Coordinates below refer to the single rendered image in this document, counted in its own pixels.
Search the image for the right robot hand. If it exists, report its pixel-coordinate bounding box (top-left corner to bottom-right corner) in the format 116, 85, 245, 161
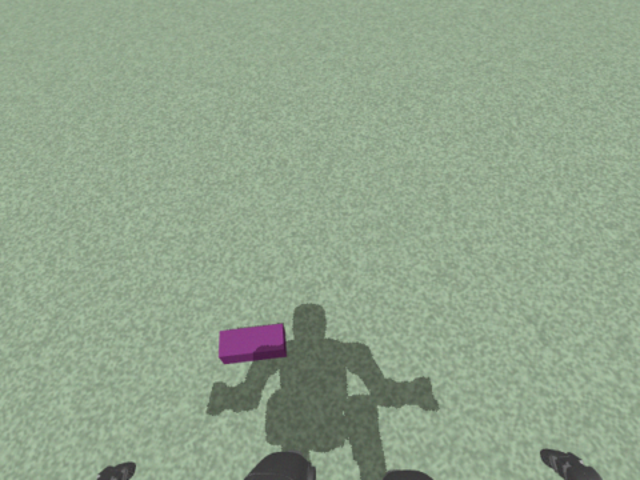
540, 449, 603, 480

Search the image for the left robot hand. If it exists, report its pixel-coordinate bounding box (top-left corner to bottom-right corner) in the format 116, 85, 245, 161
97, 462, 136, 480

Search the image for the carton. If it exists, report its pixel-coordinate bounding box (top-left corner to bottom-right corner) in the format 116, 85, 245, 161
219, 324, 287, 364

